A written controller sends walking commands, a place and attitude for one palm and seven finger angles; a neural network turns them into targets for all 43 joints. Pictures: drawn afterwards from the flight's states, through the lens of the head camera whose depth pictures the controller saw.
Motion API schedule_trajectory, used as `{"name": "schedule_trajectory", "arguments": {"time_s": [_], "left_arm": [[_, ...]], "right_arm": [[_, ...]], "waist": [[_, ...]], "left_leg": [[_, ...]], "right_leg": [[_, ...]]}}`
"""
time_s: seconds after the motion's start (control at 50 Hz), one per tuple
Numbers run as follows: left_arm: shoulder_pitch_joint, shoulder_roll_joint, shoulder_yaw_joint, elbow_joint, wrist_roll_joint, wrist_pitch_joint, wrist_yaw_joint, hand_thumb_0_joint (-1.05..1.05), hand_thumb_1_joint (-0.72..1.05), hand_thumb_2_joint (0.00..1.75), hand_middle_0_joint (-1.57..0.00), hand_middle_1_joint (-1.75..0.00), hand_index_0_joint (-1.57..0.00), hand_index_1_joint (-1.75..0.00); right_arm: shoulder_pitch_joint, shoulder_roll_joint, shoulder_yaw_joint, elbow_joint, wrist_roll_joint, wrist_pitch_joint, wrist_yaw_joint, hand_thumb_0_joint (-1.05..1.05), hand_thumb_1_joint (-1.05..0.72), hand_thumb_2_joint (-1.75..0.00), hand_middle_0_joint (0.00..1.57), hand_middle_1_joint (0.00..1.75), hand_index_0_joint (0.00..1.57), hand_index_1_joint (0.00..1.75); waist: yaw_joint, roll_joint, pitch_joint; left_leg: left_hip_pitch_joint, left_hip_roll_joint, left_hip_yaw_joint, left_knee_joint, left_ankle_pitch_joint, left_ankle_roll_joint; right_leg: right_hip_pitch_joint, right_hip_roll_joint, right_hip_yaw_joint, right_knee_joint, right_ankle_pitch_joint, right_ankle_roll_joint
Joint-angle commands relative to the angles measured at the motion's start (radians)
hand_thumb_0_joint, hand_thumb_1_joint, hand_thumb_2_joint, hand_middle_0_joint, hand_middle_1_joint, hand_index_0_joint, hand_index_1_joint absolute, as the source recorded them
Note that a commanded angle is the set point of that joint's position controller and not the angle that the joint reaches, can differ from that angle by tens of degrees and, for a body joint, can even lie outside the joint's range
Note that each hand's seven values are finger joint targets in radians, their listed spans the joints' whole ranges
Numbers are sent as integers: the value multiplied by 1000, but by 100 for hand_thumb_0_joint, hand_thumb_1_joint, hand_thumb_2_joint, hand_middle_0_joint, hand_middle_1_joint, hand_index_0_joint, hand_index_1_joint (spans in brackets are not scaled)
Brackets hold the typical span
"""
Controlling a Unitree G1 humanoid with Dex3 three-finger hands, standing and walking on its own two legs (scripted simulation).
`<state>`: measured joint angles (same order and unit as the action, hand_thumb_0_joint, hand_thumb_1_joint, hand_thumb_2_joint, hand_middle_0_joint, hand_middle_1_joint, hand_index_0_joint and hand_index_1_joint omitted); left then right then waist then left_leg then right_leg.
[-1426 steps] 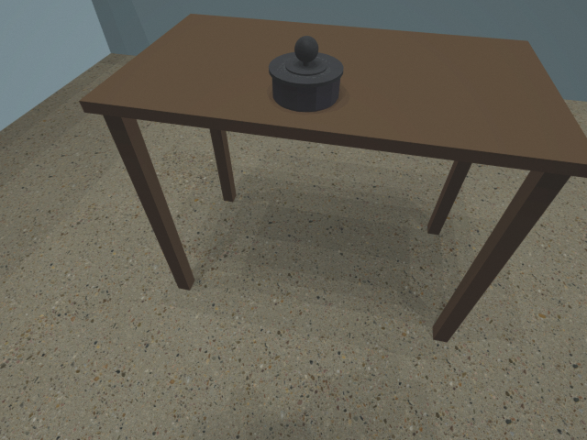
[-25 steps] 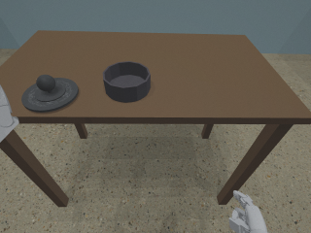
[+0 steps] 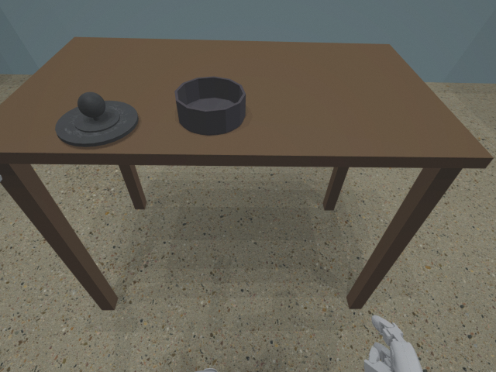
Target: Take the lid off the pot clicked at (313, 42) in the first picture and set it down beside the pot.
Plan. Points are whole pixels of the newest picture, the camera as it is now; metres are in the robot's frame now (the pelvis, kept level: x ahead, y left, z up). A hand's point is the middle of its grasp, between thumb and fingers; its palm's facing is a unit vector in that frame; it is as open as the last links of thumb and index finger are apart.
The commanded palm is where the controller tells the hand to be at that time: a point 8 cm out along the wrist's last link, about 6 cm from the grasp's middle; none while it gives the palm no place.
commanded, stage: step back with the hand held close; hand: left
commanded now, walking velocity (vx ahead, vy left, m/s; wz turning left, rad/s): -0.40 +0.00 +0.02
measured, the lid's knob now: (91, 104) +0.59 +0.35 +0.14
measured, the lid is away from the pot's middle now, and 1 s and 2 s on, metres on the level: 0.25 0.25 0.25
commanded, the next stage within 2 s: stop stepping back and stand still in 0.36 s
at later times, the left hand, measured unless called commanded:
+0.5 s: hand out of the picture +0.11 +0.22 +0.27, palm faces +0.38 -0.84 -0.39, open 7.4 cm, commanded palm +0.00 +0.29 +0.30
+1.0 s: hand out of the picture -0.03 +0.21 +0.29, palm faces +0.40 -0.89 -0.23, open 7.5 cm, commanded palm -0.11 +0.26 +0.30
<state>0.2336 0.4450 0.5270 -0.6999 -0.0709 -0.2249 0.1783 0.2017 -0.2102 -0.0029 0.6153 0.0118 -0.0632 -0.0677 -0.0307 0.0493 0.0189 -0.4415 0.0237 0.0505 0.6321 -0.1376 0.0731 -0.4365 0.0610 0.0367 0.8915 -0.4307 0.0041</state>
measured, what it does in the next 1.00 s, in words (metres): walks backwards: right foot, then left foot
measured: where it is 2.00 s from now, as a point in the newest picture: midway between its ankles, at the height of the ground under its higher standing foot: outside the picture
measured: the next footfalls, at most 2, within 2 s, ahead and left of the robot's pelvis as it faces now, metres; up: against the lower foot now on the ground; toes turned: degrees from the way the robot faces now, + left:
right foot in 0.14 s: -0.01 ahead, -0.12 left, +0.00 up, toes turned -2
left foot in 0.36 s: -0.02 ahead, +0.14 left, +0.00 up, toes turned +1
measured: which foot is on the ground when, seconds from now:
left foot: down 0.00-0.14, up 0.16-0.34, down 0.36-0.58, up 0.60-0.78, down 0.80-1.00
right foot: up 0.00-0.12, down 0.14-0.80, up 0.82-1.00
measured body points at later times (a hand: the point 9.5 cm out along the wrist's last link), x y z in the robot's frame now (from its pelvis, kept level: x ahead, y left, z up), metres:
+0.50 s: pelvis -0.13 +0.01 +0.01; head -0.10 +0.02 +0.46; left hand +0.09 +0.27 +0.29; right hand +0.04 -0.24 -0.07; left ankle -0.06 +0.14 -0.72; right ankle -0.10 -0.11 -0.68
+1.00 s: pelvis -0.26 -0.01 +0.03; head -0.30 +0.01 +0.47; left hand -0.06 +0.26 +0.30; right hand -0.14 -0.24 -0.05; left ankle -0.23 +0.12 -0.71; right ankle -0.27 -0.12 -0.64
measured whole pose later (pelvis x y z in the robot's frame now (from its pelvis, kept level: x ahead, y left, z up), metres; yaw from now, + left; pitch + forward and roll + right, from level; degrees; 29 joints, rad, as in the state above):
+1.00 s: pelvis -0.26 -0.01 +0.03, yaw -3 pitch +0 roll -2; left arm 0.31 0.39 0.43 -0.61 -0.08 -0.12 0.14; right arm 0.30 -0.16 0.04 0.63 0.03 -0.06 -0.02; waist -0.07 0.00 -0.11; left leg -0.25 0.09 0.01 0.49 -0.30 0.03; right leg -0.48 0.03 -0.07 1.06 -0.41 -0.02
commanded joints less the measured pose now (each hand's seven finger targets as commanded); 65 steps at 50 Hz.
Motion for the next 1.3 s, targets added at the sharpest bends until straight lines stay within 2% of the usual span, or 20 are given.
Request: {"name": "schedule_trajectory", "arguments": {"time_s": [0.0, 0.08, 0.14, 0.3, 0.36, 0.42, 0.44, 0.48, 0.54, 0.58, 0.68, 0.74, 0.78, 0.86, 1.0, 1.04, 1.08, 1.22, 1.24, 1.28], "left_arm": [[-96, 227, 121, -173, -13, -20, 19, 0, 90, 90, -20, -30, -20, -30], [-22, 221, 101, -252, -24, -12, 0, 0, 90, 90, -20, -30, -20, -30], [-82, 279, 83, -289, -5, -31, 2, 0, 90, 90, -20, -30, -20, -30], [-87, 210, 65, -135, -2, -9, -12, 0, 90, 90, -20, -30, -20, -30], [-37, 235, 98, -224, -13, -42, -16, 0, 90, 90, -20, -30, -20, -30], [57, 259, 167, -325, -42, -64, -32, 0, 90, 90, -20, -30, -20, -30], [150, -149, -368, 704, 53, 173, -154, 0, 90, 90, -20, -30, -20, -30], [26, 359, 279, -512, -42, -39, -29, 0, 90, 90, -20, -30, -20, -30], [317, 325, 219, -615, -34, -12, -19, 0, 90, 90, -20, -30, -20, -30], [202, 304, 182, -549, -21, 5, -1, 0, 90, 90, -20, -30, -20, -30], [-192, 226, 86, 162, 5, 40, 9, 0, 90, 90, -20, -30, -20, -30], [-328, 207, 14, 178, 7, 45, -8, 0, 90, 90, -20, -30, -20, -30], [-461, 198, -17, 144, 19, 32, -10, 0, 90, 90, -20, -30, -20, -30], [-291, 194, -40, 10, 8, 30, -53, 0, 90, 90, -20, -30, -20, -30], [97, 312, 119, -494, 19, -21, -8, 0, 90, 90, -20, -30, -20, -30], [78, 359, 181, -476, 35, -18, -3, 0, 90, 90, -20, -30, -20, -30], [-108, 371, 185, -396, 14, -30, -1, 0, 90, 90, -20, -30, -20, -30], [-227, 203, 49, 185, 1, 19, -4, 0, 90, 90, -20, -30, -20, -30], [113, -131, -375, 798, 99, 196, -134, 0, 90, 90, -20, -30, -20, -30], [52, -194, -371, 791, 120, 246, -181, 0, 90, 90, -20, -30, -20, -30]], "right_arm": [[-132, -120, -58, -158, -4, -64, 13, 0, -90, -90, 20, 30, 20, 30], [-158, -91, -42, -182, 0, -54, 22, 0, -90, -90, 20, 30, 20, 30], [-147, -97, -39, -145, 1, -23, 25, 0, -90, -90, 20, 30, 20, 30], [-103, -98, -27, -117, 0, -31, -7, 0, -90, -90, 20, 30, 20, 30], [-95, -139, -61, -151, -4, -50, 5, 0, -90, -90, 20, 30, 20, 30], [-72, -130, -73, -145, -17, -95, 35, 0, -90, -90, 20, 30, 20, 30], [0, -316, -111, 162, -39, -95, 48, 0, -90, -90, 20, 30, 20, 30], [-134, -144, -96, -190, 14, -95, 49, 0, -90, -90, 20, 30, 20, 30], [-157, -76, -51, -259, 29, -49, 53, 0, -90, -90, 20, 30, 20, 30], [-175, -74, -42, -216, 10, -33, 34, 0, -90, -90, 20, 30, 20, 30], [-92, -107, -50, -91, 8, 15, -2, 0, -90, -90, 20, 30, 20, 30], [-96, -155, -20, -102, 17, 2, -21, 0, -90, -90, 20, 30, 20, 30], [-79, -172, -7, -157, 28, -40, -11, 0, -90, -90, 20, 30, 20, 30], [-111, -132, -37, -191, 37, -43, 43, 0, -90, -90, 20, 30, 20, 30], [-150, -87, -12, -173, -14, -47, 27, 0, -90, -90, 20, 30, 20, 30], [-141, -60, -33, -158, 3, -31, 30, 0, -90, -90, 20, 30, 20, 30], [-110, -97, -40, -124, -5, -40, 11, 0, -90, -90, 20, 30, 20, 30], [-82, -106, -38, -106, 31, -16, -24, 0, -90, -90, 20, 30, 20, 30], [65, -244, -86, 77, 6, -65, 59, 0, -90, -90, 20, 30, 20, 30], [191, -264, -109, 91, -14, -24, 64, 0, -90, -90, 20, 30, 20, 30]], "waist": [[29, 109, -127], [44, 172, -184], [39, -195, -137], [-10, -44, -81], [-1, 264, -185], [19, 199, -294], [-82, 316, -248], [50, 206, -363], [46, -61, -297], [24, -189, -117], [-48, -270, -30], [-29, -58, 45], [-27, 439, 182], [34, 49, -10], [58, 269, -187], [65, -210, -196], [3, -112, -143], [5, -156, -1], [-74, 85, -6], [-96, 191, -24]], "left_leg": [[-45, 253, -309, -475, -450, 42], [20, 149, -149, -353, -400, -61], [21, -32, -54, 437, -358, -125], [166, 28, -21, -172, -35, -82], [314, 344, -320, -245, 611, 61], [388, 326, -291, -202, 789, 116], [368, 336, -383, 46, 1112, 107], [320, 281, -166, -173, 514, 47], [-53, 85, -34, -107, -348, -64], [-18, -31, -51, 386, -397, -84], [386, 13, -53, 326, -295, -59], [326, 41, -63, -26, -471, 3], [-19, 352, -631, -580, -907, 125], [-8, 308, -484, -499, -701, 167], [-55, 112, -66, -244, -483, -4], [-314, -18, 20, 340, -381, -59], [-303, 23, -75, 576, -292, -80], [242, -4, 63, -87, -200, -40], [247, 124, -130, -42, 30, -13], [300, 312, -634, -294, 254, 202]], "right_leg": [[112, 25, -15, 129, -77, -12], [271, -42, -81, -426, -44, -66], [51, -471, 322, -702, 470, -213], [164, -293, 81, -381, 787, -90], [-26, -48, 19, -42, 7, 11], [-120, -4, 32, 111, -144, 12], [-261, -69, 78, 188, -38, 55], [89, -54, 35, -93, -17, 5], [445, -102, 5, -429, 129, -14], [8, -408, 512, -763, -304, -173], [-416, -297, 177, -707, -455, -106], [-336, -191, 26, -447, -321, -70], [-281, 36, -55, 364, -85, -3], [-285, -19, 14, 663, 56, 8], [467, -25, -190, -425, -31, -40], [561, -369, 404, -643, -48, -187], [375, -518, 532, -666, 285, -258], [58, -279, 34, -480, 10, -116], [-127, -235, -138, -71, 141, -42], [-340, 1, -34, 396, -239, 41]]}}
